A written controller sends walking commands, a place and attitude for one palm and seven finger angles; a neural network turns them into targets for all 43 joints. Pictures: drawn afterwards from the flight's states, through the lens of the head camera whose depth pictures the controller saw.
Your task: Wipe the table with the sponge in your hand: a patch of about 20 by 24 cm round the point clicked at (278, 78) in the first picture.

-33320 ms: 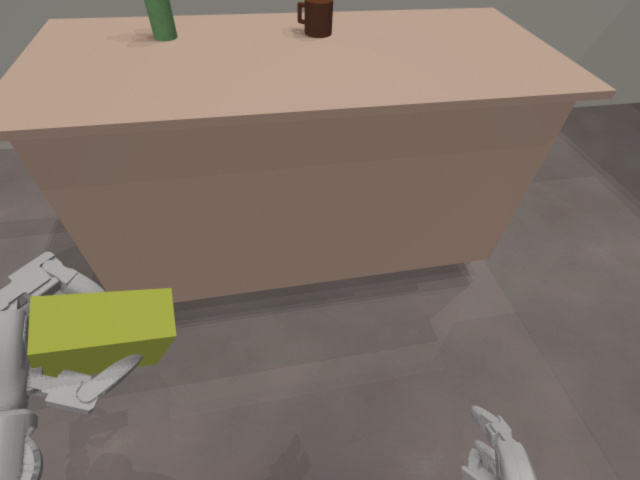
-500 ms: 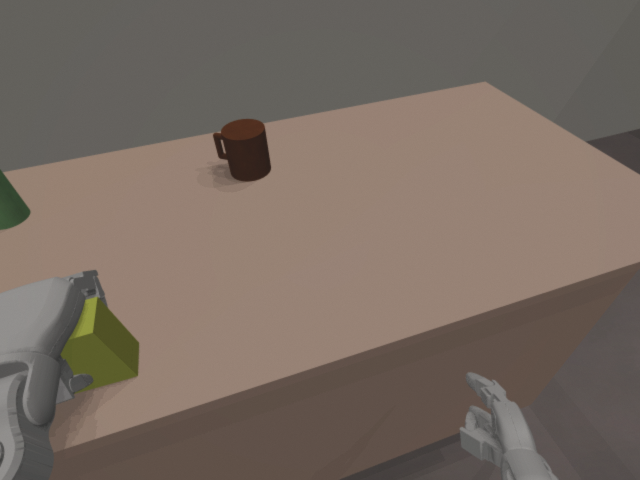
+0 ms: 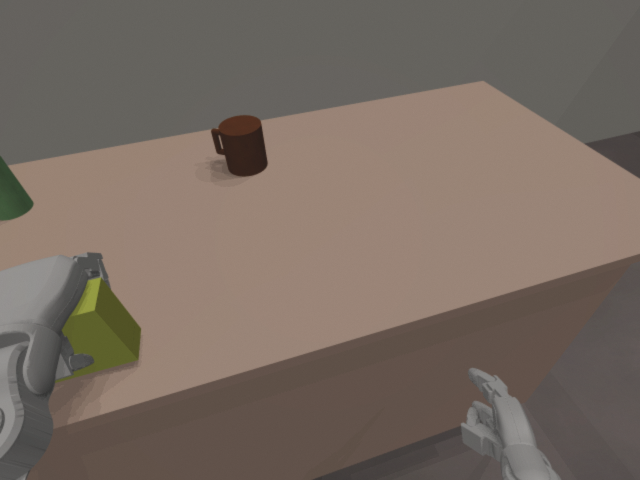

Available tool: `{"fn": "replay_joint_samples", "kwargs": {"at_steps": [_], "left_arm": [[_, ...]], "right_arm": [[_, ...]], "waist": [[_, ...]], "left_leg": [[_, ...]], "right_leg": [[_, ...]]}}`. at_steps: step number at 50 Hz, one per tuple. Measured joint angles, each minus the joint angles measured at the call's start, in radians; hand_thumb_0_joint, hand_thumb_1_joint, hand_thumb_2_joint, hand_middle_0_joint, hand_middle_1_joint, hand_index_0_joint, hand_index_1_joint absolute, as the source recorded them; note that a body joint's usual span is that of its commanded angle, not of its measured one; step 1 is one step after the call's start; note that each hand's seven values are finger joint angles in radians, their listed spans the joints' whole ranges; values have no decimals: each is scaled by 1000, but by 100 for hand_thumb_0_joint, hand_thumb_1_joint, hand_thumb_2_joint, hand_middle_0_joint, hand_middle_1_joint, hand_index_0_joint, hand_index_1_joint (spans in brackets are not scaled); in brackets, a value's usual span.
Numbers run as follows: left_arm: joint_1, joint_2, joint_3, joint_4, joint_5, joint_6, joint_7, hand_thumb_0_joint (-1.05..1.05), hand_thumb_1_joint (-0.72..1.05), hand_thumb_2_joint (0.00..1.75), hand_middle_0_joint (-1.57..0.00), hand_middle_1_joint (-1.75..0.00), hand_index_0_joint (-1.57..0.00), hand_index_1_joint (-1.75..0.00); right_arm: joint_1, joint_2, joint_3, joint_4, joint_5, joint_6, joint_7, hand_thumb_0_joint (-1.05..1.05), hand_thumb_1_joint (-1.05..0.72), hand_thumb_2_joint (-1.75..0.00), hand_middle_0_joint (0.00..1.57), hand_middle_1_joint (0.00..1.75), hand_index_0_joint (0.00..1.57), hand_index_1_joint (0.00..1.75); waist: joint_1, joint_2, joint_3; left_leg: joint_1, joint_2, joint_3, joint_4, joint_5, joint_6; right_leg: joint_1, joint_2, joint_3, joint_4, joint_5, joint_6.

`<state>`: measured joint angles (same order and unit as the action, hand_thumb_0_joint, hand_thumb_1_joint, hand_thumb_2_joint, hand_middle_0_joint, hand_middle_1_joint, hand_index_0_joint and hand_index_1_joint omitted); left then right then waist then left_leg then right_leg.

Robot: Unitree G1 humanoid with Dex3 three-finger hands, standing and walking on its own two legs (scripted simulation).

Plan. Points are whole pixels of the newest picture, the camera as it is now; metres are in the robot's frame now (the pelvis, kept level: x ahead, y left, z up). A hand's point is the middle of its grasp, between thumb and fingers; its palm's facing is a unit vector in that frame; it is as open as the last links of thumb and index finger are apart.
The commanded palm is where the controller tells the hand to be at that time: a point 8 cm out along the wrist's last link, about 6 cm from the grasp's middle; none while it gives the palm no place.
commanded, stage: lift the sponge slowly off the table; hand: left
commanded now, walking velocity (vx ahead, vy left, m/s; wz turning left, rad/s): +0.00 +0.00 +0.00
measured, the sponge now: (81, 340) +0.20 +0.34 +0.09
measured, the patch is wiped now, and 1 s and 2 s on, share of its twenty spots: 0.90 0.90 0.90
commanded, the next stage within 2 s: bring the sponge back beside the body in 1.32 s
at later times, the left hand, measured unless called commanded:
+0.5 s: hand (55, 293) +0.22 +0.34 +0.16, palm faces +0.07 -0.02 -1.00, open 9.3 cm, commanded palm +0.18 +0.34 +0.23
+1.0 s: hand (41, 272) +0.22 +0.34 +0.19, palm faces +0.12 -0.02 -0.99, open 9.3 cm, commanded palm +0.18 +0.34 +0.27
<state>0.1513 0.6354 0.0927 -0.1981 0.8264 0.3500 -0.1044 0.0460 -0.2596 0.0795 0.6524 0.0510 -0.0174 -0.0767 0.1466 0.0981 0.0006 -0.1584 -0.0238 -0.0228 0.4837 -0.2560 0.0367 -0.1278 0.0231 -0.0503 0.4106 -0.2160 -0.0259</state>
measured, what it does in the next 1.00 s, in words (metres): stands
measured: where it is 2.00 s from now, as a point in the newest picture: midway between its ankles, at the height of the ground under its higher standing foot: outside the picture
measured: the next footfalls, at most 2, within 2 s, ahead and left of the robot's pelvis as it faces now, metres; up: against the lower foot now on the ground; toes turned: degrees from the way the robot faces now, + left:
none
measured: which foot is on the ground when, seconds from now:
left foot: down 0.00-1.00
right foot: down 0.00-1.00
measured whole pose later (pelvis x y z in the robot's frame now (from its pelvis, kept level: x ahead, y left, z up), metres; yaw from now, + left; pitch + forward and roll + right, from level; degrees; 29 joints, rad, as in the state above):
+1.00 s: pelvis -0.03 -0.01 +0.00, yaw +0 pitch -5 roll -1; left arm -0.11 0.72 0.10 -0.09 0.79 0.36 -0.21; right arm 0.04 -0.28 0.07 0.66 0.07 -0.03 -0.12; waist 0.15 0.12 0.01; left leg -0.18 -0.03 -0.03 0.48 -0.22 0.03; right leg -0.17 0.02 -0.05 0.45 -0.20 -0.03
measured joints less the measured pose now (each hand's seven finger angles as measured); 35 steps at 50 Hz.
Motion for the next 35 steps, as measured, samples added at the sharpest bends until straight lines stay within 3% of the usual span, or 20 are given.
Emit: {"fn": "replay_joint_samples", "kwargs": {"at_steps": [6,19,35], "left_arm": [[-20,27,31,31,-18,-7,-10,-1,-49,111,-81,-143,-83,-142],[-137,45,15,129,-17,-43,-40,-1,-49,111,-81,-143,-83,-142],[-209,72,27,154,-26,-34,-78,-1,-49,111,-81,-143,-83,-142]], "right_arm": [[6,-14,-9,6,6,3,-10,2,-90,-90,20,30,21,30],[10,-16,-12,19,11,-10,-37,2,-90,-90,20,30,20,30],[10,-23,-13,17,16,-10,-38,2,-90,-90,20,30,20,30]], "waist": [[-3,10,3],[-7,18,10],[-15,21,6]], "left_leg": [[1,7,-4,3,4,-9],[-9,9,-12,1,25,-21],[-24,7,-4,5,33,-21]], "right_leg": [[1,7,-3,3,4,-7],[-15,9,-12,19,12,-18],[-39,6,-4,38,15,-18]]}}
